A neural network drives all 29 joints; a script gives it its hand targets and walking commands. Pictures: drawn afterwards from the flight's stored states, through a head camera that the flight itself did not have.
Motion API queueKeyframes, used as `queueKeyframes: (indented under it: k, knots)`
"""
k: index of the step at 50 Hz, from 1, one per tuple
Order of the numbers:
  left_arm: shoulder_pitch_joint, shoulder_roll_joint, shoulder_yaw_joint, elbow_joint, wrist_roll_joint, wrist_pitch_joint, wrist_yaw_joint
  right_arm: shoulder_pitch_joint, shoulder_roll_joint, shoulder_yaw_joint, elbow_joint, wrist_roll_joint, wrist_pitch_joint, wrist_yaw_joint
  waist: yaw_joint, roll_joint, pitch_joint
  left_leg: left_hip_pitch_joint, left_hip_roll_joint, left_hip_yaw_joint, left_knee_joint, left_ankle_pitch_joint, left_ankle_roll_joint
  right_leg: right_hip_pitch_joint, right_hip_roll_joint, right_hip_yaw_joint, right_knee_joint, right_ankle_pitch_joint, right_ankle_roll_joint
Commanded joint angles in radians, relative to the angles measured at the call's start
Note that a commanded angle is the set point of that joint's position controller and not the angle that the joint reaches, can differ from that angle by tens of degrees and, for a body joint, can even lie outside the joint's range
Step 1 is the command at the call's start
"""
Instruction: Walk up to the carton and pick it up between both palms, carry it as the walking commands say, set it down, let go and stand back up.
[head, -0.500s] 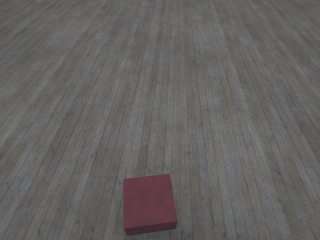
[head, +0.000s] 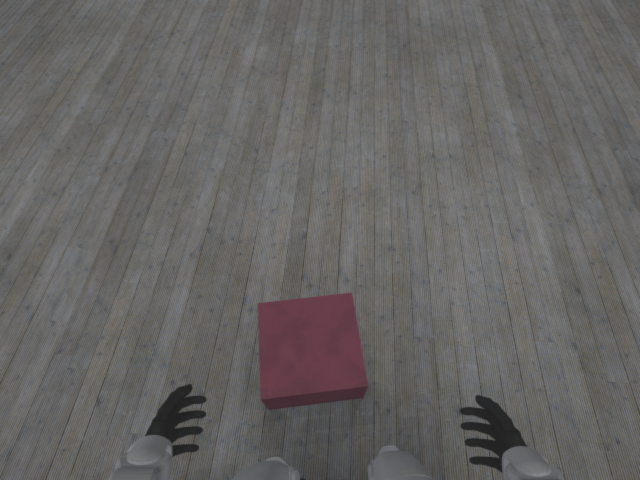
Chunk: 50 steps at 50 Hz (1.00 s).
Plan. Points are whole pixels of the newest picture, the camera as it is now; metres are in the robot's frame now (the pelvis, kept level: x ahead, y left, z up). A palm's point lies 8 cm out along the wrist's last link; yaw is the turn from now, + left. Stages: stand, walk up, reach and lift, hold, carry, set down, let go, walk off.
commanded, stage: reach and lift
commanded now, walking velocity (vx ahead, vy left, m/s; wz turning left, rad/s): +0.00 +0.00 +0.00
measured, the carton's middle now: (310, 350) +0.46 +0.04 -0.66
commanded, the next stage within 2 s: none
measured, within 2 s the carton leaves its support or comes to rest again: neither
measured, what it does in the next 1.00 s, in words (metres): lowers itself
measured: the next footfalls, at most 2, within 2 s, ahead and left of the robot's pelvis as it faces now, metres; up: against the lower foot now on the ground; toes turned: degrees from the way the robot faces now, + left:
none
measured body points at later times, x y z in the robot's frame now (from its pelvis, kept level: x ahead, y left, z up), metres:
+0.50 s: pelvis -0.07 +0.00 -0.06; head +0.11 -0.01 +0.35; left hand +0.29 +0.21 -0.16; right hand +0.29 -0.24 -0.16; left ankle +0.00 +0.06 -0.71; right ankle +0.02 -0.15 -0.71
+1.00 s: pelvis -0.08 -0.01 -0.09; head +0.26 +0.00 +0.21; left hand +0.44 +0.24 -0.21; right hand +0.44 -0.25 -0.21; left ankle +0.00 +0.06 -0.71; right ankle +0.02 -0.15 -0.71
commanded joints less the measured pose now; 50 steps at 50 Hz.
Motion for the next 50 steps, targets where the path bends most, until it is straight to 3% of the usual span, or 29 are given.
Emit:
queueKeyframes:
  k: [1,4,8,13,17,23,29,36,40,44,50]
  knots:
    - [-0.108,0.108,0.135,-0.227,-0.014,-0.080,0.020,-0.198,-0.167,-0.100,-0.177,-0.016,-0.123,-0.005,-0.027,-0.071,-0.407,0.183,0.047,-0.287,0.103,0.644,-0.088,-0.232,0.059,-0.053,0.064,0.265,-0.027]
    - [-0.223,0.134,0.138,-0.271,-0.052,-0.090,0.042,-0.306,-0.188,-0.109,-0.185,0.016,-0.139,-0.011,-0.023,-0.054,-0.529,0.228,0.057,-0.308,0.155,0.717,-0.102,-0.328,0.061,-0.056,0.108,0.245,-0.024]
    - [-0.350,0.181,0.130,-0.298,-0.087,-0.067,0.055,-0.411,-0.205,-0.097,-0.185,0.057,-0.113,-0.021,-0.022,-0.058,-0.608,0.221,0.061,-0.313,0.193,0.663,-0.104,-0.409,0.053,-0.059,0.140,0.182,-0.023]
    - [-0.465,0.222,0.133,-0.223,-0.079,0.016,0.063,-0.502,-0.214,-0.097,-0.101,0.079,-0.028,-0.035,-0.044,-0.073,-0.560,0.094,0.051,-0.303,0.178,0.378,-0.087,-0.450,0.037,-0.057,0.153,0.089,-0.033]
    - [-0.641,0.239,0.152,-0.171,-0.065,0.071,0.066,-0.676,-0.228,-0.111,-0.041,0.088,0.027,-0.033,-0.054,-0.086,-0.480,-0.041,0.042,-0.303,0.168,0.148,-0.070,-0.507,0.031,-0.055,0.169,-0.012,-0.037]
    - [-0.881,0.277,0.204,-0.099,-0.081,0.096,0.069,-0.964,-0.289,-0.152,-0.020,0.106,0.038,-0.035,-0.035,-0.110,-0.599,-0.095,0.040,-0.308,0.215,0.064,-0.069,-0.550,0.038,-0.062,0.214,-0.047,-0.024]
    - [-1.038,0.345,0.247,-0.074,-0.125,0.087,0.082,-1.179,-0.361,-0.144,-0.032,0.161,0.018,-0.047,-0.021,-0.113,-0.964,-0.039,0.017,-0.276,0.288,0.233,-0.076,-0.510,0.058,-0.077,0.265,0.067,-0.012]
    - [-1.155,0.373,0.263,-0.055,-0.155,0.040,0.076,-1.269,-0.384,-0.156,0.091,0.181,-0.030,-0.041,-0.028,-0.099,-1.101,-0.046,0.006,-0.278,0.351,0.491,-0.088,-0.644,0.079,-0.074,0.311,0.223,-0.018]
    - [-1.237,0.415,0.280,-0.059,-0.160,-0.001,0.069,-1.334,-0.417,-0.196,0.078,0.182,-0.074,-0.044,-0.023,-0.082,-1.228,0.057,0.014,-0.308,0.402,0.704,-0.084,-0.756,0.089,-0.071,0.334,0.279,-0.023]
    - [-1.332,0.467,0.301,-0.094,-0.161,-0.011,0.067,-1.427,-0.471,-0.224,0.001,0.194,-0.085,-0.052,0.002,-0.067,-1.401,0.171,0.014,-0.316,0.430,0.829,-0.079,-0.791,0.094,-0.068,0.340,0.294,-0.025]
    - [-1.475,0.559,0.295,-0.289,-0.231,0.032,0.076,-1.586,-0.548,-0.214,-0.252,0.280,-0.029,-0.076,0.036,-0.081,-1.877,0.417,-0.002,-0.304,0.439,0.985,-0.062,-0.500,0.099,-0.060,0.341,0.459,-0.038]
